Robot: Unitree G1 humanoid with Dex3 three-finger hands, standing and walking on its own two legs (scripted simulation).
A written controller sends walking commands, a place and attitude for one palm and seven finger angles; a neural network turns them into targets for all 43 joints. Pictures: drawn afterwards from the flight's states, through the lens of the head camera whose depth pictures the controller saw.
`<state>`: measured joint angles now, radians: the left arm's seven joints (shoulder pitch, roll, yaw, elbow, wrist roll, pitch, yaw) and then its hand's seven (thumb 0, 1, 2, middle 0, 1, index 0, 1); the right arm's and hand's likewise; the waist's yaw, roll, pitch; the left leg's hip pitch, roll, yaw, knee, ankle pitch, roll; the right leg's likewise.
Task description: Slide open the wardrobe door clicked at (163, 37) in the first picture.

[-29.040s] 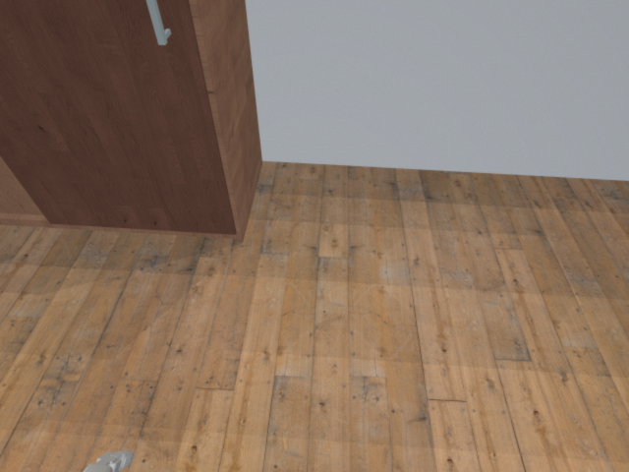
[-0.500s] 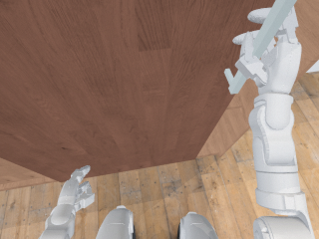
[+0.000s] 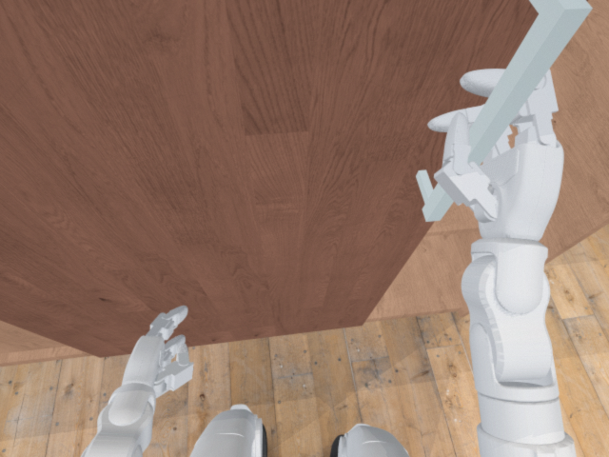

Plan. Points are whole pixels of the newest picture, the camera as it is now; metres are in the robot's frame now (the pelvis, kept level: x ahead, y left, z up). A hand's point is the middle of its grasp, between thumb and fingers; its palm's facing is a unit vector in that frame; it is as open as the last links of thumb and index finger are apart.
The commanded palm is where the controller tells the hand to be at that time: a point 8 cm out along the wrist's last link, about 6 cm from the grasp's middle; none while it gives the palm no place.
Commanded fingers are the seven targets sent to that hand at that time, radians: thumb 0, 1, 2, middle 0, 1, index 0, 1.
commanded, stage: step sideways, sliding the door along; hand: right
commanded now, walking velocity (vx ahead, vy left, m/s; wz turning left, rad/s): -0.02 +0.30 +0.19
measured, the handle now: (469, 125) +0.40 -0.14 +0.20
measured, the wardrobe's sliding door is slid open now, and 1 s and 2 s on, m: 0.34 0.57 0.57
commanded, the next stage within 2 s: stop walking and hold the door there in 1.18 s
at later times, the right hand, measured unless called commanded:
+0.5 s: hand (207, 190) +0.32 +0.09 +0.20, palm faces -0.05 +0.99 -0.09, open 5.8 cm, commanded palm +0.31 +0.05 +0.19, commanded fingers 0.00 -0.90 -0.90 0.45 1.40 0.45 1.40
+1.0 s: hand (179, 178) +0.33 +0.11 +0.20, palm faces +0.31 +0.95 -0.04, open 5.8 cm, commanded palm +0.29 +0.14 +0.20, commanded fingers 0.00 -0.90 -0.90 0.45 1.40 0.45 1.40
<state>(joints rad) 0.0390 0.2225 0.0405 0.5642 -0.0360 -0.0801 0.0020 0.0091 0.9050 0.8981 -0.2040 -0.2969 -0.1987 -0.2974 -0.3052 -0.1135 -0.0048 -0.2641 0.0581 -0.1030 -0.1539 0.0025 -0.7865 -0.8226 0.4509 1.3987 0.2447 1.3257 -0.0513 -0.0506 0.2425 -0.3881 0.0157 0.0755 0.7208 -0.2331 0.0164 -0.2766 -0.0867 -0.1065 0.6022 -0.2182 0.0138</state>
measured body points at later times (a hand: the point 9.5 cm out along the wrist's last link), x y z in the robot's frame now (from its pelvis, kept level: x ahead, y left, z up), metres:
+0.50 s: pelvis -0.04 +0.15 +0.01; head +0.04 +0.19 +0.44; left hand +0.15 +0.40 -0.10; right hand +0.32 +0.04 +0.20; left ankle +0.01 +0.26 -0.73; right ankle -0.05 +0.03 -0.67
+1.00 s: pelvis -0.10 +0.31 -0.01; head -0.03 +0.30 +0.44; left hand +0.07 +0.52 -0.12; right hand +0.31 +0.06 +0.21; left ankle -0.13 +0.48 -0.73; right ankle -0.05 +0.09 -0.72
